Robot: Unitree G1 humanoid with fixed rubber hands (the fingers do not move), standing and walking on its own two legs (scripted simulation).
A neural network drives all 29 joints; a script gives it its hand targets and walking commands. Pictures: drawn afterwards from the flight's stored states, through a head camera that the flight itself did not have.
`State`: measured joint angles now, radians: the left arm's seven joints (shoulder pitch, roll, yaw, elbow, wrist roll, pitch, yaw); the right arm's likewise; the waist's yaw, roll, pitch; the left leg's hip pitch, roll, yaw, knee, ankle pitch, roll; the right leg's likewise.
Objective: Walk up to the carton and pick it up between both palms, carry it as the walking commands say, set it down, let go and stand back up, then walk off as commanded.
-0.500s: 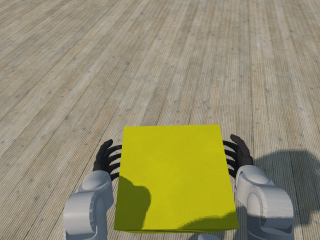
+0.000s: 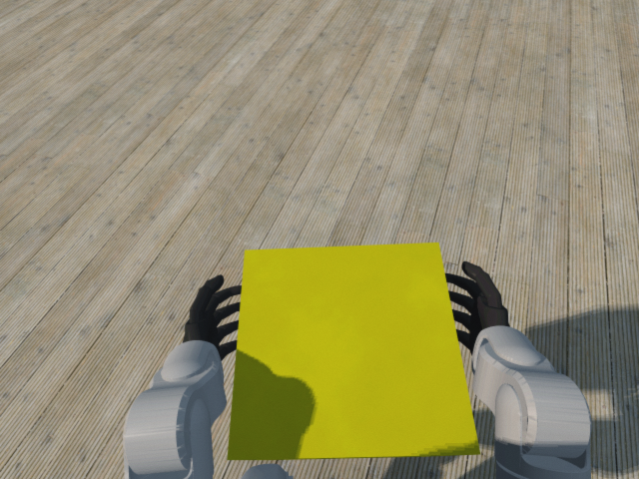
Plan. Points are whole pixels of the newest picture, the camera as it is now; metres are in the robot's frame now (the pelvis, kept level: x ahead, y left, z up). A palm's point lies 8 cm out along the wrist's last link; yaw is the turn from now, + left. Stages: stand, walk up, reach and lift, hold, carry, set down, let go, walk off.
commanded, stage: carry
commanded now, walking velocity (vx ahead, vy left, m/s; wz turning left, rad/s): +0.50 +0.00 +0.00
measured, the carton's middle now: (344, 365) +0.25 +0.00 -0.01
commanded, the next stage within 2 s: none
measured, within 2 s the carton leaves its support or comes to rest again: neither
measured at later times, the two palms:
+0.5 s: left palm (232, 128) +0.62 +0.17 +0.07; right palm (417, 123) +0.60 -0.13 +0.08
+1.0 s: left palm (275, 23) +0.97 +0.12 +0.08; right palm (413, 14) +0.97 -0.17 +0.08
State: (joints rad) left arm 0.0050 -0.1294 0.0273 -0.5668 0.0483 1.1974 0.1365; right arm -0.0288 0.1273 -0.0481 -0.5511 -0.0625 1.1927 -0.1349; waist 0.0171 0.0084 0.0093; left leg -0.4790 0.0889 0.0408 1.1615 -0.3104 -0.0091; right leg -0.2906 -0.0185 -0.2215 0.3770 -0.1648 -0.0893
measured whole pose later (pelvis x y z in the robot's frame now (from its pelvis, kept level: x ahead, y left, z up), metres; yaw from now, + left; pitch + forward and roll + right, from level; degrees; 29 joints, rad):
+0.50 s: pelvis +0.36 +0.05 +0.00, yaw -4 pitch +4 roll +0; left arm -0.01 -0.13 0.04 -0.53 0.06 1.21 0.13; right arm -0.04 0.13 -0.05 -0.50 -0.05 1.19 -0.15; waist -0.02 -0.02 -0.03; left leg -0.28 0.02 0.24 0.37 -0.17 0.08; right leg -0.48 -0.06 -0.06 1.20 -0.31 0.01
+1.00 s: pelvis +0.73 -0.02 +0.00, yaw +0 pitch +4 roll +1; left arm 0.02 -0.13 0.02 -0.57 0.05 1.19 0.14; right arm -0.02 0.13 -0.04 -0.55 -0.06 1.18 -0.13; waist 0.02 0.00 0.00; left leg -0.47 0.08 0.04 1.13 -0.33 -0.01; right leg -0.29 -0.02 -0.22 0.38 -0.17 -0.08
